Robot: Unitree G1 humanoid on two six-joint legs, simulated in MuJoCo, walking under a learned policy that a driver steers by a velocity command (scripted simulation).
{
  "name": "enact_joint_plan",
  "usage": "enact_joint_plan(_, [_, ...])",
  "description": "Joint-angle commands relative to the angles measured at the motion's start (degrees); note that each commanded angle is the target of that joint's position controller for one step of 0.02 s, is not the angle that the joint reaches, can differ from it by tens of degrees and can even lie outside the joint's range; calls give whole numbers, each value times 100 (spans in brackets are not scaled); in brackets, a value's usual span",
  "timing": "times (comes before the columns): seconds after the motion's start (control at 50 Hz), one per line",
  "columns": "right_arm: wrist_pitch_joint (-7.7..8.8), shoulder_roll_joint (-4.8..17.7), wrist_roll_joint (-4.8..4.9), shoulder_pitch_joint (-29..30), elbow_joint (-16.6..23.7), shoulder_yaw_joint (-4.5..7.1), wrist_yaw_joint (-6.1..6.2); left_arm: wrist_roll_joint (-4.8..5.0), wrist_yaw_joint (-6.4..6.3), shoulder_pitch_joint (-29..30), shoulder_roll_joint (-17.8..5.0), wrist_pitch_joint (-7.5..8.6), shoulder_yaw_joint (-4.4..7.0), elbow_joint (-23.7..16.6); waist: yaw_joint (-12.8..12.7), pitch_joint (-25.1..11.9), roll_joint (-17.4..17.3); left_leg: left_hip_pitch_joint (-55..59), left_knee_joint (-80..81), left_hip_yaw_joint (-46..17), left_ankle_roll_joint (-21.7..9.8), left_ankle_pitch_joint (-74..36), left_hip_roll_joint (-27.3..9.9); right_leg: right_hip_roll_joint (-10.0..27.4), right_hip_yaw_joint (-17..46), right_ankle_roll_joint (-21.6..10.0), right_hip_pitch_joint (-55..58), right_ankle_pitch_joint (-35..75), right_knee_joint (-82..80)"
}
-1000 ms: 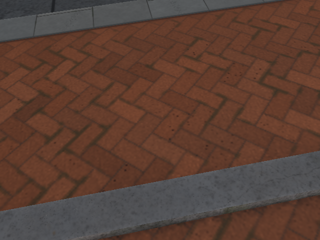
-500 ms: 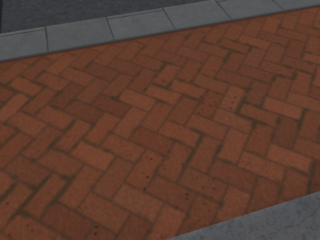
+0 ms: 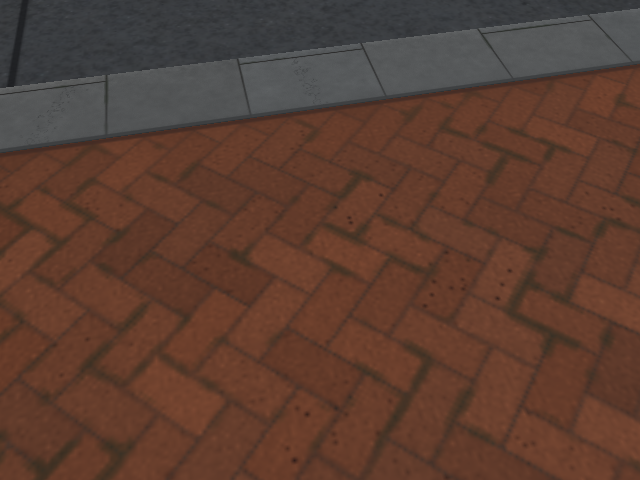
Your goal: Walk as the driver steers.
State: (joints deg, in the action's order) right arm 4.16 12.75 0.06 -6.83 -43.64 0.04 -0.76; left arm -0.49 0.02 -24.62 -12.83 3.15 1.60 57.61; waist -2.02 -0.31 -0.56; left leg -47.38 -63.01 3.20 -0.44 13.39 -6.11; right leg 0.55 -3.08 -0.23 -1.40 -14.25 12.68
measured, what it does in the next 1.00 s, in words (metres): walks ahead, turning right: left foot 0.04 m higher, then right foot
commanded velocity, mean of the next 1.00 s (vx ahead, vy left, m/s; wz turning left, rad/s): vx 0.50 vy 0.00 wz -0.45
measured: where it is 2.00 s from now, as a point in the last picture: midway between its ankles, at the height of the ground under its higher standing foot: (420, 399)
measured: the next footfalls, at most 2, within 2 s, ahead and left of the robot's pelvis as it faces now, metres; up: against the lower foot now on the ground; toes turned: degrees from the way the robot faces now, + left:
left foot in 0.06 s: +0.23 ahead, +0.15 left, +0.04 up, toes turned +3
right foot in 0.46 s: +0.29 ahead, -0.12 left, +0.04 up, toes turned -15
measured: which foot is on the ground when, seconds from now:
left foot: up 0.00-0.04, down 0.06-0.50, up 0.52-0.76, down 0.78-1.00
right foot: down 0.00-0.14, up 0.16-0.44, down 0.46-0.78, up 0.80-1.00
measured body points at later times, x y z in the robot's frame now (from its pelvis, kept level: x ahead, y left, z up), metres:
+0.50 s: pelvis +0.26 +0.00 +0.04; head +0.27 -0.03 +0.49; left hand +0.49 +0.21 -0.05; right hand +0.22 -0.30 -0.10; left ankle +0.21 +0.14 -0.69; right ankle +0.27 -0.11 -0.69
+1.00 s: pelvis +0.54 -0.04 -0.01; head +0.56 -0.05 +0.44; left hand +0.75 +0.17 -0.13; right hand +0.49 -0.29 -0.15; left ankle +0.60 +0.07 -0.75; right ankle +0.49 -0.17 -0.66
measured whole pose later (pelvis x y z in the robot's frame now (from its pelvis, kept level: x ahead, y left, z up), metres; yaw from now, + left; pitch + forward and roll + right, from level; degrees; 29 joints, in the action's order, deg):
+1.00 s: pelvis +0.54 -0.04 -0.01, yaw -30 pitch +1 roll +2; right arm 5.3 11.8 -1.0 -11.7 -55.0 2.6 -0.8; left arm 1.8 -1.6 -17.1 -14.8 -0.1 6.1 43.6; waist -0.6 1.8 2.7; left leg -13.8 -28.8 6.1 0.2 15.5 -0.6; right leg 4.9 2.4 -0.1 -36.7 -19.8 69.2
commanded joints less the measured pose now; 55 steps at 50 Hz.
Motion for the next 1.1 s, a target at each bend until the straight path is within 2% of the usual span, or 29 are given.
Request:
enact_joint_plan(0.02, [40,639,103,-395,162,180,-26,156,-42,854,-1074,279,251,-540,657,263,420,1481,1406,-416,-214,-1363,-103,1200,107,-955,-911,2571,-581])
enact_joint_plan(0.04, [67,627,45,-121,257,186,-32,192,-21,479,-1059,235,260,-457,456,161,413,1488,1765,-115,-255,-1206,193,1355,313,-933,-315,3154,-378])
enact_joint_plan(0.08, [143,782,33,-690,195,346,-98,152,-9,376,-988,76,219,-417,852,-275,682,2363,2168,100,-454,-676,520,1377,366,-787,111,4485,836])
enact_joint_plan(0.1, [202,858,111,-681,-14,449,-155,88,-2,-461,-452,-32,98,-323,458,-633,9,3436,2645,219,-358,-824,749,720,9,-583,-449,4306,1812])
enact_joint_plan(0.12, [223,846,141,-1130,-76,552,-163,107,-7,-554,-431,-55,36,-270,772,-894,-170,4639,3252,-691,-528,-38,290,417,-93,-296,-1576,3362,3166])
enact_joint_plan(0.14, [170,1095,64,-1936,-257,661,-118,164,7,-316,-418,-8,-5,-422,1172,-1700,-972,5769,3948,-2649,-1053,1766,-813,-7,-69,-162,-2580,1945,5308])
enact_joint_plan(0.16, [191,1131,50,-1753,-311,583,-135,175,45,284,-525,121,37,-793,1091,-1529,-1301,5379,4733,-3726,-1174,1614,-1415,18,665,-390,-3081,-781,6406])
enact_joint_plan(0.18, [209,1025,9,-1191,-265,545,-129,310,66,809,-875,195,200,-1059,854,-775,-914,4591,4852,-3333,-1031,1418,-1485,226,946,-569,-3427,-884,6634])
enact_joint_plan(0.22, [286,589,54,-608,-388,480,-152,372,22,976,-653,124,241,-1119,507,-7,-711,4262,4886,-2101,-769,268,-1300,496,990,-627,-3731,-420,6202])
enact_joint_plan(0.26, [414,427,45,-812,-574,495,-147,371,-32,1143,-543,-19,287,-1249,571,431,-712,4482,4989,-1300,-644,-651,-939,437,839,-506,-3716,-658,5610])
enact_joint_plan(0.32, [444,687,115,-1059,-835,609,-14,303,-10,1950,-151,-163,226,-1604,543,572,-398,4276,5352,-808,-612,-1399,-920,370,398,-442,-3137,-1285,3498])
enact_joint_plan(0.38, [409,1304,238,-270,-571,806,1,152,99,1104,-205,-205,307,-1251,-26,26,-291,3064,5389,-119,-793,-1783,-804,63,-199,-363,-896,647,2485])
enact_joint_plan(0.46, [457,1027,481,-91,-586,745,50,47,223,1363,-380,-185,374,-1241,7,250,-512,3322,4514,60,-560,-1231,-727,202,197,-579,-794,2007,979])
enact_joint_plan(0.48, [398,615,315,-251,-513,650,96,97,170,1232,-818,-107,562,-1074,15,34,260,3706,3853,531,-383,-1458,-228,-233,-212,-722,-750,2006,744])
enact_joint_plan(0.5, [367,634,186,-100,-435,630,134,40,89,906,-1050,-50,685,-967,-252,-94,797,3186,2680,826,-112,-1638,174,53,324,-1116,-95,1709,624])
enact_joint_plan(0.52, [420,722,73,464,-32,586,144,-75,12,263,-1336,15,753,-909,-668,-72,1703,1390,1031,593,39,-250,552,902,1983,-1773,1195,2238,426])
enact_joint_plan(0.56, [553,665,172,391,149,452,33,-50,-35,36,-1333,213,694,-956,-552,-117,1697,-8,-124,-706,-111,1243,502,1539,3176,-2402,1976,2838,441])
enact_joint_plan(0.58, [598,783,219,325,69,444,-12,64,-46,90,-1156,258,654,-982,-460,2,1311,-325,66,-948,-86,1259,312,1469,3096,-2271,2062,2645,673])
enact_joint_plan(0.64, [664,851,65,754,20,405,-71,243,-201,501,-839,209,548,-1190,-230,449,468,2,1676,-986,201,631,120,1248,2898,-1846,777,1938,566])
enact_joint_plan(0.72, [700,571,-48,141,-370,295,-230,52,-336,1060,-1004,202,662,-1397,158,251,298,3932,3881,-455,241,-3565,598,309,1921,-1225,-2375,-37,642])
enact_joint_plan(0.76, [598,688,-46,-418,-535,332,-151,103,-302,879,-638,212,615,-1305,440,183,165,4811,3751,-536,206,-3556,462,12,1723,-940,-2856,-426,1544])
enact_joint_plan(0.78, [572,727,-71,-690,-593,338,-116,162,-277,791,-383,192,559,-1277,643,132,3,5077,3835,-658,158,-3335,206,-172,1606,-747,-2913,-743,2398])
enact_joint_plan(0.82, [529,1132,-265,-1729,-843,431,-120,215,-198,32,-29,105,403,-1364,778,-1111,-1415,6550,3083,-2204,-452,-4627,-1556,-367,1407,-268,-3856,-2698,5749])
enact_joint_plan(0.84, [406,1077,-156,-1596,-792,443,-125,192,-203,-395,-372,49,481,-1252,598,-1037,-1206,6456,3061,-2199,-558,-4461,-1508,-213,1544,-61,-4154,-2391,6113])
enact_joint_plan(0.86, [288,1571,-13,-1456,-930,624,-73,331,-186,-369,-495,63,498,-1548,369,-1092,-1763,6337,3660,-3163,-1073,-1969,-1970,-14,1282,43,-4793,-1838,6483])
enact_joint_plan(0.88, [230,1327,16,-992,-748,569,-41,406,-214,34,-664,4,510,-1612,443,-813,-1250,5689,4293,-3462,-1206,-241,-1905,333,1042,76,-4985,-1415,6704])
enact_joint_plan(0.94, [191,857,-83,114,-580,427,-6,288,-163,475,-624,-287,542,-1762,119,173,-759,3572,5070,-2379,-1087,436,-1526,813,1031,51,-4313,-726,6234])
enact_joint_plan(1.0, [234,982,-102,135,-650,514,87,133,-151,791,-444,-301,498,-1923,121,297,-577,3341,5177,-1021,-996,-1624,-1205,797,803,18,-3899,-159,5051])
enact_joint_plan(1.1, [60,1162,129,-156,-780,592,232,78,59,1265,-244,-193,391,-2048,308,-198,-419,3772,4684,102,-760,-3323,-840,298,160,-153,-2599,1008,2806])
